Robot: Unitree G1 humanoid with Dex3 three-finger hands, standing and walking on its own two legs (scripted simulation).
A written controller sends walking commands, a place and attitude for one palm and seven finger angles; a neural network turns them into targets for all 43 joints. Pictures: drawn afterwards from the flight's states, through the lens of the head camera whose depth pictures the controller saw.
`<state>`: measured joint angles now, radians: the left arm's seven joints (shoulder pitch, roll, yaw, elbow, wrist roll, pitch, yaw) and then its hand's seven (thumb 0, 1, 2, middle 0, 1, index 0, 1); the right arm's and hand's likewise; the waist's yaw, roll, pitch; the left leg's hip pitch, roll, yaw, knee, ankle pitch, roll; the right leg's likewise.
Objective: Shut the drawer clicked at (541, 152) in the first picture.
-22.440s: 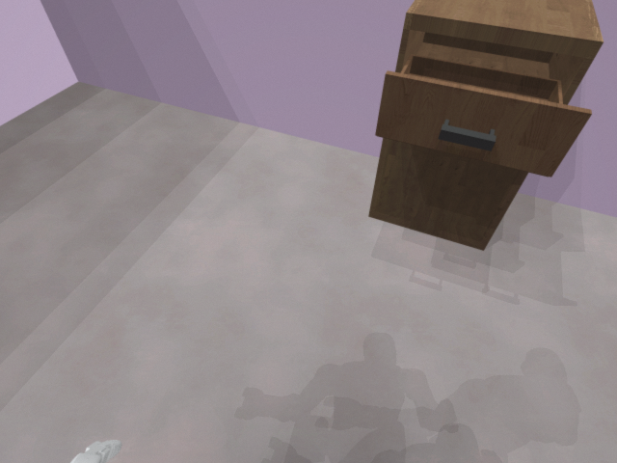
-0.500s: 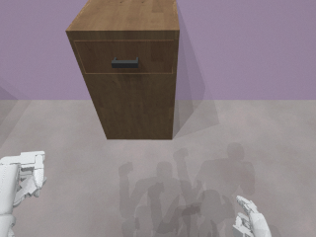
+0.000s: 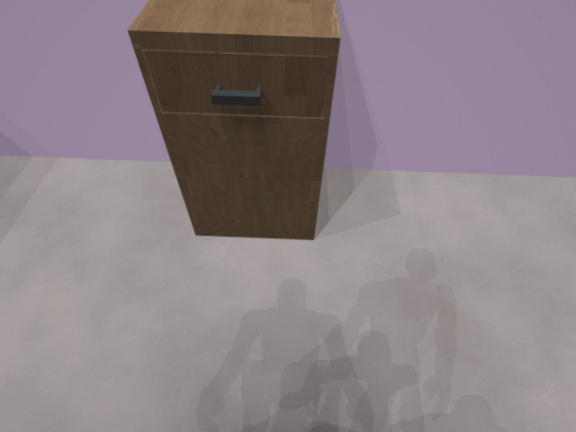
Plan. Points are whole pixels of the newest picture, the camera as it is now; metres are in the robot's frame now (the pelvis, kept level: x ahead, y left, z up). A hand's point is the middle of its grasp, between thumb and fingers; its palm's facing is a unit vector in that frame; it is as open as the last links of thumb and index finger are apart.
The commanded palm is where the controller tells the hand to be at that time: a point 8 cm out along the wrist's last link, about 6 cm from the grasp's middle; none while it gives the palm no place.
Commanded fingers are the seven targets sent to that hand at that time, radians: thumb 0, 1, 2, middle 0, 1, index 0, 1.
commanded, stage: let the arm hang, fingers relaxed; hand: left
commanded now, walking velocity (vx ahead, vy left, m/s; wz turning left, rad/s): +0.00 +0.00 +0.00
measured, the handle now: (237, 93) +0.90 +0.20 -0.05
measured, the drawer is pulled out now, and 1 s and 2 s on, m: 0.00 0.00 0.00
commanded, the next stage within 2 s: look to check the result in 0.56 s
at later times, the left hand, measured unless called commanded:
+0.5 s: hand out of the picture +0.05 +0.18 -0.17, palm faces +0.00 -0.98 -0.21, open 7.4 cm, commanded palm none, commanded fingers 0.00 0.90 0.90 -0.20 -0.30 -0.20 -0.30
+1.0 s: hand out of the picture +0.04 +0.21 -0.16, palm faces -0.01 -0.96 -0.29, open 7.4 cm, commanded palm none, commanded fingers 0.00 0.90 0.90 -0.20 -0.30 -0.20 -0.30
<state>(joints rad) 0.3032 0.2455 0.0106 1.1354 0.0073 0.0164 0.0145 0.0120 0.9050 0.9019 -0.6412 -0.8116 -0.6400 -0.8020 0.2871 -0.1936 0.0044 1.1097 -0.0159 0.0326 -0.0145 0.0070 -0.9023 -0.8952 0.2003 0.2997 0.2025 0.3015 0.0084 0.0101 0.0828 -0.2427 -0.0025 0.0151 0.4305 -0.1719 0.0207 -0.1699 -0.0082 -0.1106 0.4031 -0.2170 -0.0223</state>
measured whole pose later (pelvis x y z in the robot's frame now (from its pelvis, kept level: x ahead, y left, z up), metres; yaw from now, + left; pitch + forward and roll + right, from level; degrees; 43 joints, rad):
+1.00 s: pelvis +0.01 -0.01 +0.00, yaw -1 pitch -2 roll +0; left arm 0.19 0.25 0.02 1.16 0.01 -0.01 0.01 0.01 0.91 0.90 -0.20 -0.30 -0.20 -0.30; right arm 0.19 -0.25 -0.01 1.15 -0.02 0.01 -0.02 0.00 -0.90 -0.90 0.20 0.30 0.20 0.30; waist 0.00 0.02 0.06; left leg -0.18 0.01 0.03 0.36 -0.15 0.00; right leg -0.12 0.01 -0.09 0.35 -0.20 -0.03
